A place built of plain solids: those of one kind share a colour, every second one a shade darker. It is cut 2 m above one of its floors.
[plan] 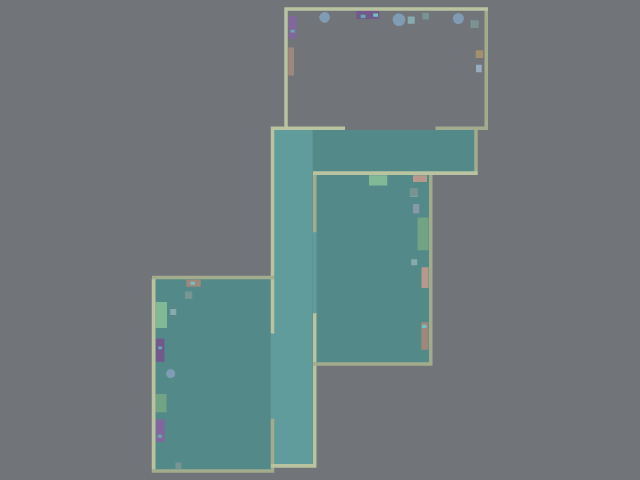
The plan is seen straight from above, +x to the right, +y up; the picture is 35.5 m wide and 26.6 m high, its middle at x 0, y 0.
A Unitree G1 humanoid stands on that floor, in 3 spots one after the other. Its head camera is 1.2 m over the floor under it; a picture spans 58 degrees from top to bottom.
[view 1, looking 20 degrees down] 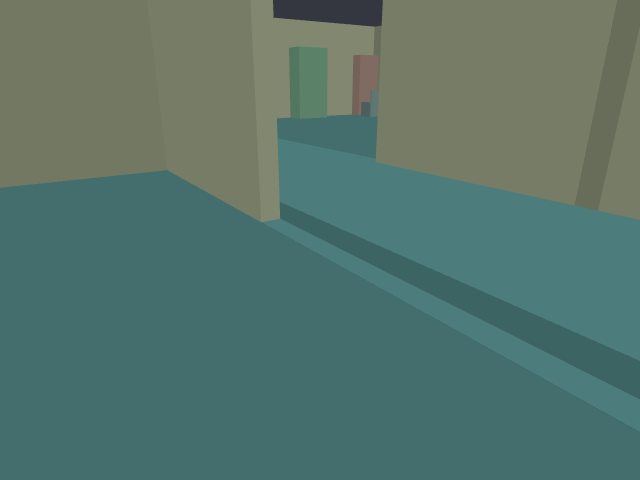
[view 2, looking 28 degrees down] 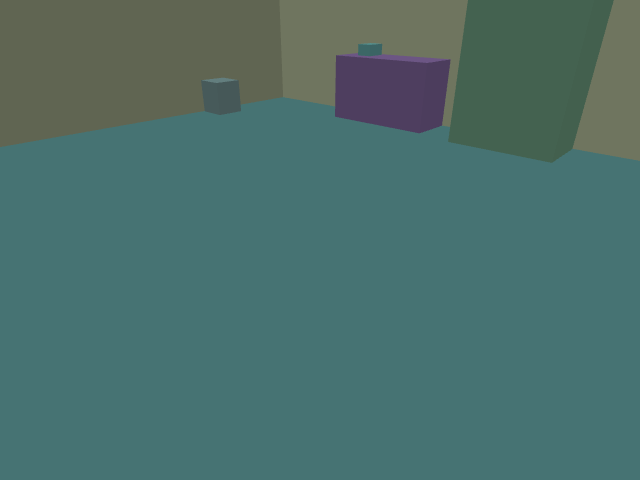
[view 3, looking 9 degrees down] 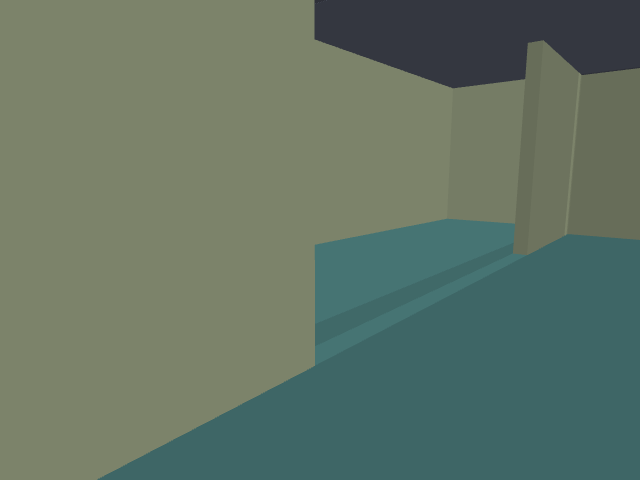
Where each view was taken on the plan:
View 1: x -4.39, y -8.61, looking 56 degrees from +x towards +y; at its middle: floor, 3.51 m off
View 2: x -4.39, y -7.51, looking -137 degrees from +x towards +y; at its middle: floor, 2.56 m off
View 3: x -4.39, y -3.25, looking -50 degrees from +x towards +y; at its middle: wall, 6.30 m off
